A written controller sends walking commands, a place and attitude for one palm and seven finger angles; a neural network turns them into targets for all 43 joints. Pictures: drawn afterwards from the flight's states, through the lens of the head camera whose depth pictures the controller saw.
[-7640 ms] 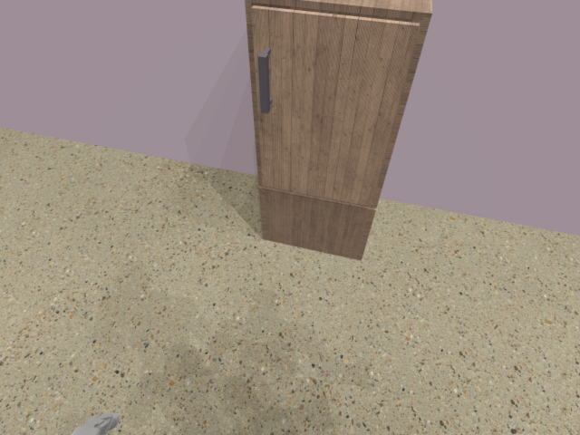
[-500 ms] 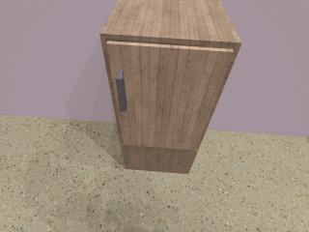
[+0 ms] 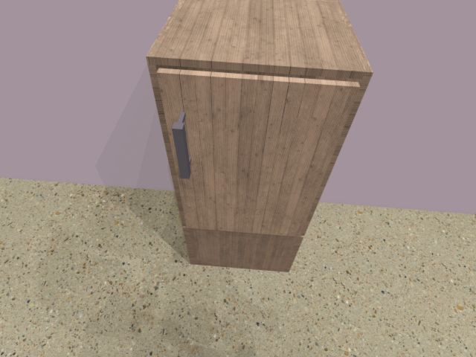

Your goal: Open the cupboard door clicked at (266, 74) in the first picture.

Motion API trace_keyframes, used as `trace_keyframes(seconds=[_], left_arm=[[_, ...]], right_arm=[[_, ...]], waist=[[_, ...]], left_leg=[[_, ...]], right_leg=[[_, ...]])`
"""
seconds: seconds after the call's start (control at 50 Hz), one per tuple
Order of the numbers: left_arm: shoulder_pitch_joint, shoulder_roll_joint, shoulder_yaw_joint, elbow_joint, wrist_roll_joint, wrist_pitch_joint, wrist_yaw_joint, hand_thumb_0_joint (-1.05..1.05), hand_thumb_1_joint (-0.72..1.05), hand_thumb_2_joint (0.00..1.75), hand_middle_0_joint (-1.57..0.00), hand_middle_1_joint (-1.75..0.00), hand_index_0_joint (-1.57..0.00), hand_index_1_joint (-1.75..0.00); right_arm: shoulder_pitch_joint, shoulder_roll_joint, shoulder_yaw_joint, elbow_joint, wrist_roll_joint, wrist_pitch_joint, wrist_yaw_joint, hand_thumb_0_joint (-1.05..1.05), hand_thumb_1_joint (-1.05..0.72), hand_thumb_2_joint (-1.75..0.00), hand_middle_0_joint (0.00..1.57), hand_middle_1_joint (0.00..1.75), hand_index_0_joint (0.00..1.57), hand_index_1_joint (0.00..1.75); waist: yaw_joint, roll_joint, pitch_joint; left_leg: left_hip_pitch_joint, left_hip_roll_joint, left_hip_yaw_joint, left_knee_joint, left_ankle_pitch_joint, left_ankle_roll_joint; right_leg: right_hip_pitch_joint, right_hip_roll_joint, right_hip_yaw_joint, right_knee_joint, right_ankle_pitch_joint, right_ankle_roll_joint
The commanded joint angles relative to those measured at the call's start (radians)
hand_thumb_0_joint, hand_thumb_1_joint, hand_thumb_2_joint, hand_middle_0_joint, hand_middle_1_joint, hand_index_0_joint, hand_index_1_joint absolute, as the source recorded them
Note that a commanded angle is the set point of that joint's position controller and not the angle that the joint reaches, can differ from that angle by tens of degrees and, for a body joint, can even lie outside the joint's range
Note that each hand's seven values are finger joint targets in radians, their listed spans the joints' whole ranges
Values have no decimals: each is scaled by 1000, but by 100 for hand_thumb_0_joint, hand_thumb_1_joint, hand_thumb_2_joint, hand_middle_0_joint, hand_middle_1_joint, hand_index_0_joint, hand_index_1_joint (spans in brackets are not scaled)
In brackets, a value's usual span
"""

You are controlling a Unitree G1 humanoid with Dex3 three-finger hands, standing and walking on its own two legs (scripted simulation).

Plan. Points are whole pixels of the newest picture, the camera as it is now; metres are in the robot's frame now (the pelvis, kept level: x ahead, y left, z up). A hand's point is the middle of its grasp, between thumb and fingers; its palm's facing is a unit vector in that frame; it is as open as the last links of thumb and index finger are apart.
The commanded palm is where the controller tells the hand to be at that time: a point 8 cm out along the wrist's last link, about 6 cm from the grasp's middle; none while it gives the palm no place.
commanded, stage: come to a stop and stand still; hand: left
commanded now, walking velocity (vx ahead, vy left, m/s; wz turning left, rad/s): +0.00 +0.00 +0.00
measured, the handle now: (184, 146) +0.55 +0.17 +0.00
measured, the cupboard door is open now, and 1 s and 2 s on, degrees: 0 0 0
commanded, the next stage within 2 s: look again from close up in 0.16 s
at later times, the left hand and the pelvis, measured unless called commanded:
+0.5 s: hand out of the picture +0.03 +0.20 -0.17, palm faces +0.00 -0.97 -0.25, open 7.4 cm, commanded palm none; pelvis +0.00 -0.01 +0.00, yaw +0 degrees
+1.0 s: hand out of the picture +0.10 +0.19 -0.11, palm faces +0.24 -0.95 -0.22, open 7.4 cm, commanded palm +0.10 +0.24 -0.07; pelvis +0.00 -0.02 +0.00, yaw +1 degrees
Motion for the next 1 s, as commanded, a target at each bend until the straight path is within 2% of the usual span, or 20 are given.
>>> trace_keyframes(seconds=[0.0, 0.16, 0.24, 0.3, 0.44, 0.86, 0.88, 0.9, 0.92, 0.94, 0.96, 0.98], left_arm=[[21, 147, 27, -45, 3, -19, 9, 0, 90, 90, -20, -30, -20, -30], [23, 149, 24, -36, 3, -16, 7, 0, 90, 90, -20, -30, -20, -30], [30, 145, 23, -32, 3, -19, 7, 0, 90, 90, -20, -30, -20, -30], [31, 142, 22, -26, 1, -20, 7, 0, 90, 90, -20, -30, -20, -30], [44, 128, 19, -16, 2, -18, 8, 0, 90, 90, -20, -30, -20, -30], [76, 109, 18, -1, 1, -22, 9, 0, 90, 90, -20, -30, -20, -30], [147, 25, 7, 18, 17, -42, 57, 0, 90, 90, -20, -30, -20, -30], [-536, 351, 281, -1442, -177, -242, 42, 0, 88, 89, -20, -32, -20, -32], [-69, 248, 212, -1193, -109, -198, 48, 0, 85, 88, -20, -33, -20, -33], [-39, 174, 184, -1101, -144, -160, 93, 0, 83, 87, -21, -34, -21, -34], [215, -98, 43, -922, -172, -93, 72, 0, 81, 86, -21, -36, -21, -36], [12, -34, 97, -1078, -198, -130, 51, 0, 78, 85, -21, -37, -21, -37]], right_arm=[[-1, -156, -33, -43, 3, -24, -11, 0, -90, -90, 20, 30, 20, 30], [-1, -155, -28, -29, 4, -21, -10, 0, -90, -90, 20, 30, 20, 30], [4, -149, -27, -24, 4, -21, -11, 0, -90, -90, 20, 30, 20, 30], [7, -150, -26, -19, 3, -21, -11, 0, -90, -90, 20, 30, 20, 30], [11, -135, -24, -10, 4, -19, -13, 0, -90, -90, 20, 30, 20, 30], [33, -117, -23, 6, 5, -21, -16, 0, -90, -90, 20, 30, 20, 30], [39, -70, -19, -56, 9, -22, -10, 0, -90, -90, 20, 30, 20, 30], [99, -209, -73, -382, 60, -150, -44, 0, -90, -90, 20, 30, 20, 30], [6, -127, -25, -362, 46, -242, -68, 0, -90, -90, 20, 30, 20, 30], [24, -119, -45, -297, 49, -256, -80, 0, -90, -90, 20, 30, 20, 30], [59, -73, -49, -295, 59, -246, -69, 0, -90, -90, 20, 30, 20, 30], [21, -124, -61, -389, 54, -251, -59, 0, -90, -90, 20, 30, 20, 30]], waist=[[-1, 15, -68], [1, 22, -41], [1, 2, -49], [-1, 13, -59], [0, 18, -17], [1, 13, -23], [-5, 69, 27], [-90, 216, -440], [15, 379, -407], [-19, 301, -338], [-54, 193, -208], [-57, 127, -81]], left_leg=[[62, 158, -141, -59, 325, 2], [50, 155, -144, -77, 275, 0], [62, 155, -143, -73, 283, -1], [69, 155, -141, -76, 287, -4], [56, 154, -145, -89, 254, -4], [54, 153, -136, -90, 241, -9], [4, 145, -85, 113, 418, -40], [309, 43, -93, 7, 498, -45], [413, 98, -72, -10, 662, -30], [264, 90, -71, 0, 536, -71], [200, 100, -81, -2, 441, -52], [70, 83, -106, 24, 296, -46]], right_leg=[[-5, -103, 76, -43, 250, -41], [-6, -106, 76, -65, 213, -42], [-1, -108, 79, -72, 239, -43], [2, -109, 79, -73, 245, -43], [-18, -104, 81, -89, 204, -42], [-13, -105, 84, -97, 214, -45], [-61, -129, 103, -55, 533, -16], [-23, -23, -4, 31, 510, -42], [-97, 15, -16, 96, 257, -60], [-125, 21, -54, 104, 100, -51], [-198, 22, -70, 98, 83, -37], [-225, 14, -77, 85, 104, -33]])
